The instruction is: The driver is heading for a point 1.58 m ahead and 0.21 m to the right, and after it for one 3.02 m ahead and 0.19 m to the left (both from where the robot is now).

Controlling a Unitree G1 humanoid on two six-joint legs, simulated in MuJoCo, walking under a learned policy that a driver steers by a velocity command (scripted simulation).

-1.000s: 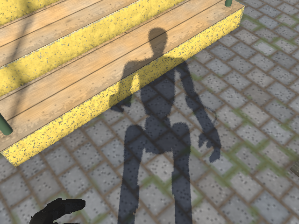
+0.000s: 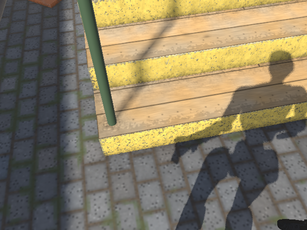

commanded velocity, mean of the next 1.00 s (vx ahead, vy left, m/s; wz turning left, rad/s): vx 0.00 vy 0.00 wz -0.22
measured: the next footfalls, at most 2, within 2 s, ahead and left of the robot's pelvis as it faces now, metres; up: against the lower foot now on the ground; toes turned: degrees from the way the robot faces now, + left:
left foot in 0.10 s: +0.03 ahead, +0.11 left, +0.00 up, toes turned -13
right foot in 0.58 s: -0.02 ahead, -0.15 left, +0.00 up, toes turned -29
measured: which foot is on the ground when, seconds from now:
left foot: up 0.00-0.08, down 0.10-0.58, up 0.60-1.00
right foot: down 0.00-0.10, up 0.12-0.56, down 0.58-1.00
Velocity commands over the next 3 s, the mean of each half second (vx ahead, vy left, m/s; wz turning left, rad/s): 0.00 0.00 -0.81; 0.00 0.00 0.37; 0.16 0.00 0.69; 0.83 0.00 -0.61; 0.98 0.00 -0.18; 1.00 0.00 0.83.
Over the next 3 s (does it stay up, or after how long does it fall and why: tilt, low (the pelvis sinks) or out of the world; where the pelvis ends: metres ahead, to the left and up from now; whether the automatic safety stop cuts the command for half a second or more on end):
stays up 1.08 -0.33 0.10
